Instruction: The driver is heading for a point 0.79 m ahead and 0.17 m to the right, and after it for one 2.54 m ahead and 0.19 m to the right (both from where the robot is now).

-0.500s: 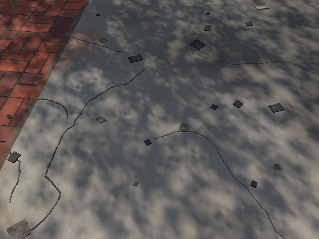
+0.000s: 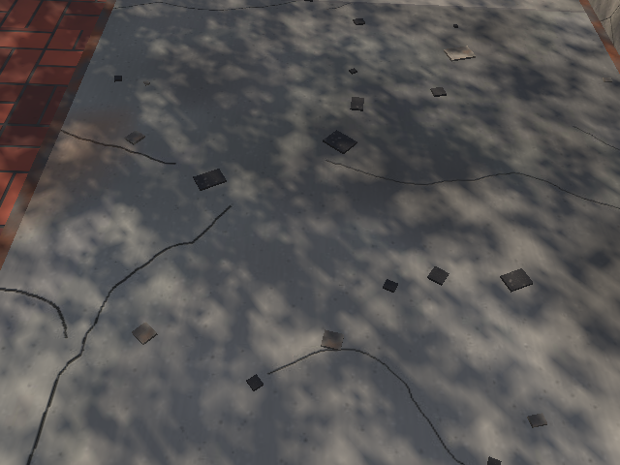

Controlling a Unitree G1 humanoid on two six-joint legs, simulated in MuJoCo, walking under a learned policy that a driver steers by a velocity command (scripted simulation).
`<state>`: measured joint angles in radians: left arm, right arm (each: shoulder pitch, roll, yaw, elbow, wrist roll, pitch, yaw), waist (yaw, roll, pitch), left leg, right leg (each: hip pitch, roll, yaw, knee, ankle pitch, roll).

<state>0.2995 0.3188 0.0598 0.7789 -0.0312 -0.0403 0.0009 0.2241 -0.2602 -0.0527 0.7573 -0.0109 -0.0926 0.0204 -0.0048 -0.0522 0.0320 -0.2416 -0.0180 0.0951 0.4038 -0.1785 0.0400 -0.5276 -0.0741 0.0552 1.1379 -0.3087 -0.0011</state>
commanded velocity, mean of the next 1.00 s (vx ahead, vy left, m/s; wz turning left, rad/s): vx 0.34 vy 0.00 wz -0.39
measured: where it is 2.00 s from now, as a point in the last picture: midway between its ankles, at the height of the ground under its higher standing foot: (413, 283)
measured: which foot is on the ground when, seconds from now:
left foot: down 0.00-0.30, up 0.32-0.74, down 0.76-1.00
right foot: up 0.00-0.28, down 0.30-0.76, up 0.78-1.00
